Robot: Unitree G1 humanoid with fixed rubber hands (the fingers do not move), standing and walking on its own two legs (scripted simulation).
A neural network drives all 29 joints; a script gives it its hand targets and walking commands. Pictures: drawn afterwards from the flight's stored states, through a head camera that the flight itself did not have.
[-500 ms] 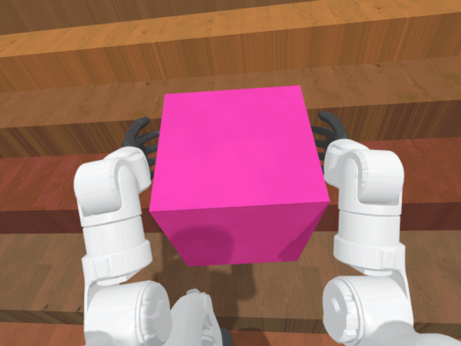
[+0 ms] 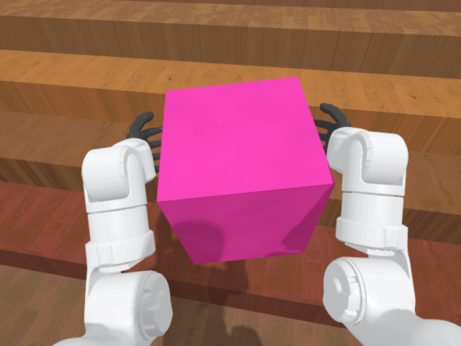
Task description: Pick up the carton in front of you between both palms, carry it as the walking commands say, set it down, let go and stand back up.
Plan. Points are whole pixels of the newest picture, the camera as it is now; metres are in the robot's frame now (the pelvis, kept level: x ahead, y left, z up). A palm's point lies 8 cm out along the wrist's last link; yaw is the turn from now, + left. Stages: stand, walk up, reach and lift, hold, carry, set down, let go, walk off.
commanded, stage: carry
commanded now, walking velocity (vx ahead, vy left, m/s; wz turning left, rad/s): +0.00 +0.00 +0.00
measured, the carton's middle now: (241, 179) +0.38 +0.03 +0.12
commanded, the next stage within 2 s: none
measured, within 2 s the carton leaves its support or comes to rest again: neither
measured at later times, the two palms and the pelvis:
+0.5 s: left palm (199, 105) +0.48 +0.11 +0.20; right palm (369, 137) +0.43 -0.18 +0.18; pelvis +0.13 +0.03 +0.12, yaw -3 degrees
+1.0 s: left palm (175, 47) +0.50 +0.14 +0.29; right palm (364, 55) +0.50 -0.16 +0.28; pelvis +0.18 -0.01 +0.15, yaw +0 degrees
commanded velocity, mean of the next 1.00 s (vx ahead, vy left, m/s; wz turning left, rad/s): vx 0.00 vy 0.00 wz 0.00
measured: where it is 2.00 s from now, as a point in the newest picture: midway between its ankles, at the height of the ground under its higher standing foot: outside the picture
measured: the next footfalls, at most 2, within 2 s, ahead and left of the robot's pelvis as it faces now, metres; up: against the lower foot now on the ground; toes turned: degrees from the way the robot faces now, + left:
left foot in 0.24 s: +0.22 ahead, +0.12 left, +0.17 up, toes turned +3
right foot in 0.60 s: +0.26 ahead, -0.10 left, +0.17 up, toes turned -4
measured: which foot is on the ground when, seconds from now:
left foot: up 0.00-0.22, down 0.24-1.00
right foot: down 0.00-0.28, up 0.30-0.58, down 0.60-1.00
